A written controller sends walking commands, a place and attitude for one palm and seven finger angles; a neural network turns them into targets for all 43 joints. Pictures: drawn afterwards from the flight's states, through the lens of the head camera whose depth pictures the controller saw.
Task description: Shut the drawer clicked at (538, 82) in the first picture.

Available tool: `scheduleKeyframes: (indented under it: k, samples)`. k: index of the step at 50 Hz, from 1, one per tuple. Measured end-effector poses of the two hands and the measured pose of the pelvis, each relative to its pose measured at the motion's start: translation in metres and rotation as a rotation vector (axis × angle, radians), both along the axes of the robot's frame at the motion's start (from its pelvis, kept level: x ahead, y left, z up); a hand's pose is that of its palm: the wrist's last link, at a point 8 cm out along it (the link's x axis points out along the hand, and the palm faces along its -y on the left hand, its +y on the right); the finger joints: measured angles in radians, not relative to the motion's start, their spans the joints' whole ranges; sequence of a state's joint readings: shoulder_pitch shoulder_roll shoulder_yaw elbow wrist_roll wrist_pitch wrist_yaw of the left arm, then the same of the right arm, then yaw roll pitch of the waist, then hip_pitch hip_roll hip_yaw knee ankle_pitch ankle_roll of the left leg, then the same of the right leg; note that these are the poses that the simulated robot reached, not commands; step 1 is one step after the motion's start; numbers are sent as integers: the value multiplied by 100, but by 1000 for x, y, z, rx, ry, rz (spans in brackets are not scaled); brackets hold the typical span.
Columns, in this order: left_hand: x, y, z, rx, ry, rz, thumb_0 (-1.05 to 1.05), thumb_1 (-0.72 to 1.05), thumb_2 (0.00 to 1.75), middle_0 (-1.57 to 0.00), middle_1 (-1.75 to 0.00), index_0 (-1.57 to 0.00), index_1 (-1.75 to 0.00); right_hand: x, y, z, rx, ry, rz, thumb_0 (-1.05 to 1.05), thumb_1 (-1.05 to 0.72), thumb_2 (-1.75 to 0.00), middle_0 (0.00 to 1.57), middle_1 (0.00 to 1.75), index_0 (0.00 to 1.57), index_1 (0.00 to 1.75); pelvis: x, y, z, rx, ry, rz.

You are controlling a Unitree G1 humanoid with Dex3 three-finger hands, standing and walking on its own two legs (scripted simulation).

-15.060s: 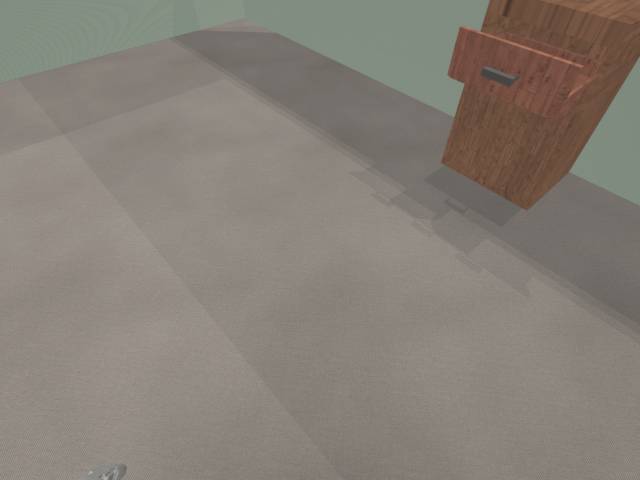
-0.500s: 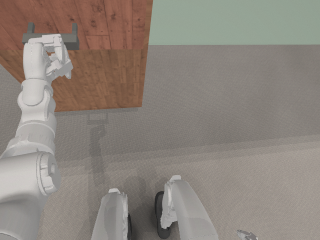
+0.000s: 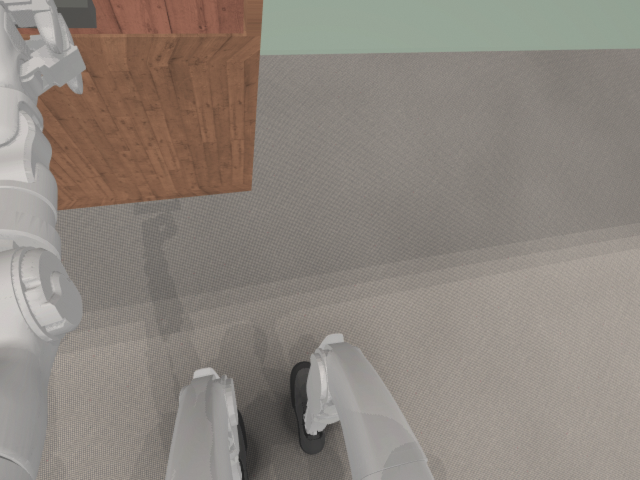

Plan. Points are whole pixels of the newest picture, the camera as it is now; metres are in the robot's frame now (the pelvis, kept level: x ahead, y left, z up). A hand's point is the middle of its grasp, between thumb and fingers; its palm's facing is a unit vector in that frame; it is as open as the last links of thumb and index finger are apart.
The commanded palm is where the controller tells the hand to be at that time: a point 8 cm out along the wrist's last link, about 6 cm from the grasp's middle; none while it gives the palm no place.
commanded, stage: push the drawer shut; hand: left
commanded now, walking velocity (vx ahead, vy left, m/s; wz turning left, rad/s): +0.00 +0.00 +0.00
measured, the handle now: out of the picture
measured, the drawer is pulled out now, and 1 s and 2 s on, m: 0.00 0.00 0.00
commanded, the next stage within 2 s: pull the fist back off the drawer in 0.32 s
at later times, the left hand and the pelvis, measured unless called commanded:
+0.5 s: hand (53, 43) +0.59 +0.20 +0.04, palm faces +0.05 -1.00 -0.06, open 3.5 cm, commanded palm +0.62 +0.19 +0.04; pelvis -0.03 +0.00 -0.02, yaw +0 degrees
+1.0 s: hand (62, 50) +0.58 +0.19 +0.04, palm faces +0.06 -1.00 -0.02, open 3.3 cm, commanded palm +0.56 +0.19 +0.04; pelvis -0.01 +0.01 +0.00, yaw -1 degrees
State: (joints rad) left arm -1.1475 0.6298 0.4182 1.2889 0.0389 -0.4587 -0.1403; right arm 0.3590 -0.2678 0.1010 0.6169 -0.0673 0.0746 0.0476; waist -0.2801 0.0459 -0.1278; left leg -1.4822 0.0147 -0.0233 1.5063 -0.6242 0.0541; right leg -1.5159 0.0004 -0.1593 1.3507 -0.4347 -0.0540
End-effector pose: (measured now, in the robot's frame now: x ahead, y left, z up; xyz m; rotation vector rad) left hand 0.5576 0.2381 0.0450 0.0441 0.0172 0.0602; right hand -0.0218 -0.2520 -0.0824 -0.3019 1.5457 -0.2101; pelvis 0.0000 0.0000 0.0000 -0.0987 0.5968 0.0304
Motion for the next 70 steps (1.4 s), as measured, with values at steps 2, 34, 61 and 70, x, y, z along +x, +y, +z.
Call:
scheduleKeyframes:
  k: [2, 34, 61, 70]
  samples:
    - [1, 2, -1, 2, 1, 1, 5, 75, 94, -140, -160, -140, -160, -2, 0, -1, -1, 11, 5, 0, -91, -90, 20, 30, 20, 30, -1, 0, -2, -2, 3, 3]
    - [8, 20, 4, 18, 15, -10, 8, 55, 92, -140, -160, -140, -160, -43, 17, -1, -51, 2, 9, 0, -91, -90, 20, 30, 20, 30, -31, 10, -21, -39, 20, 18]
    - [-3, 5, 2, -17, 5, 9, 4, 82, 88, -140, -160, -140, -160, 27, 13, 9, 25, -56, -3, 0, -91, -90, 20, 30, 20, 30, 12, 10, 12, -6, -10, -7]
    - [-41, 13, 31, 28, -23, -14, 3, 88, 89, -140, -160, -140, -160, 79, 12, 24, 75, -139, -19, 0, -91, -90, 20, 30, 20, 30, 32, 8, 42, 13, -55, -15]
